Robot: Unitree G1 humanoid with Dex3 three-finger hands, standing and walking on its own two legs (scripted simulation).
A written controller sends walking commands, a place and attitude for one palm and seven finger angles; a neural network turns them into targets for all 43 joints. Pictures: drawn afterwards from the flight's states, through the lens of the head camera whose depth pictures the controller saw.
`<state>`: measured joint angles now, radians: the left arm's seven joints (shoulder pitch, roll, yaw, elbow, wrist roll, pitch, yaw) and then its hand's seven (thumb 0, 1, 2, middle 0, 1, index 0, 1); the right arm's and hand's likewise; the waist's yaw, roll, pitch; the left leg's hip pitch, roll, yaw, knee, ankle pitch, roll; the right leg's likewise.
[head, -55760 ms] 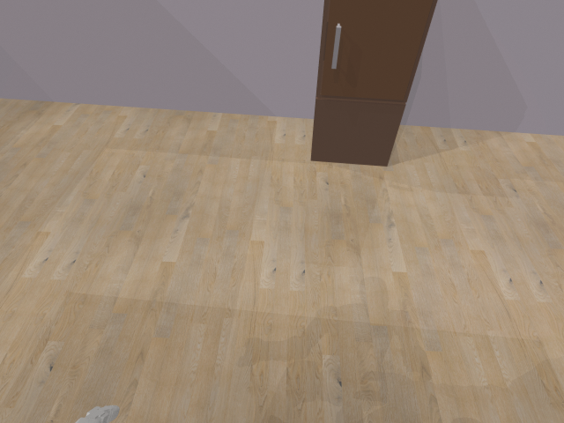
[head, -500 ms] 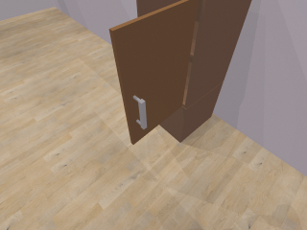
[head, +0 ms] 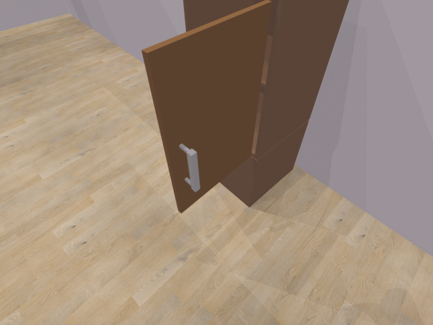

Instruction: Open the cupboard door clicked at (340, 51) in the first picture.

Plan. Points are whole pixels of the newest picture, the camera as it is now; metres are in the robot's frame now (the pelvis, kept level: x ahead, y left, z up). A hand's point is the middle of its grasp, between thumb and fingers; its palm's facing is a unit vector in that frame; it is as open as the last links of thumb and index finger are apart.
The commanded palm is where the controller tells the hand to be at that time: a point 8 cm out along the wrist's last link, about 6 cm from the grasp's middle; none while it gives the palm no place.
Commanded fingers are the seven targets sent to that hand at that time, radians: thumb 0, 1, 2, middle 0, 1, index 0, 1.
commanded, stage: look to check the result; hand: left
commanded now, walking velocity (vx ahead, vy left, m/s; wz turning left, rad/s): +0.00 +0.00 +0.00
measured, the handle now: (189, 168) +0.55 +0.11 -0.11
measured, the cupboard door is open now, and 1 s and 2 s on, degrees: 92 92 92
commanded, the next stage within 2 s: stand and wait in 0.56 s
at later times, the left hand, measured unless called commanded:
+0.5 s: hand out of the picture +0.02 +0.17 -0.17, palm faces +0.03 -0.98 -0.21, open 7.4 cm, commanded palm none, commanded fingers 0.00 0.90 0.90 -0.20 -0.30 -0.20 -0.30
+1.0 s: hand out of the picture +0.04 +0.17 -0.17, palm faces +0.03 -0.98 -0.22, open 7.4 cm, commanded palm none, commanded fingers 0.00 0.90 0.90 -0.20 -0.30 -0.20 -0.30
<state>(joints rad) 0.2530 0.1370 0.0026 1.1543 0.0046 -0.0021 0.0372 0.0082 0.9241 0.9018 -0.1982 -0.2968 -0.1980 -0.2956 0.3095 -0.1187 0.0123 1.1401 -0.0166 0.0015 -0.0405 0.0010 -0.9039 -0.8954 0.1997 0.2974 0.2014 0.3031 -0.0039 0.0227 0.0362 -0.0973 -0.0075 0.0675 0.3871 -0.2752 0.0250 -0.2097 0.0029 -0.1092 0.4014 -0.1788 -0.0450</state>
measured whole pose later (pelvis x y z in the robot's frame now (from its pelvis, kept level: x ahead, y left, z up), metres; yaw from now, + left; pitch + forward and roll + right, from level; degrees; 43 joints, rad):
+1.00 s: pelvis +0.02 -0.01 +0.00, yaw +0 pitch -1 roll +0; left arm 0.21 0.16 0.01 1.15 0.00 -0.01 0.03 0.00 0.90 0.90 -0.20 -0.30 -0.20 -0.30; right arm 0.28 -0.17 0.01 1.15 -0.02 0.00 -0.04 0.00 -0.90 -0.90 0.20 0.30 0.20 0.30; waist -0.01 0.02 0.04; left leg -0.04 0.02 0.06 0.34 -0.29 0.00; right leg -0.16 0.03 -0.12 0.37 -0.20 -0.06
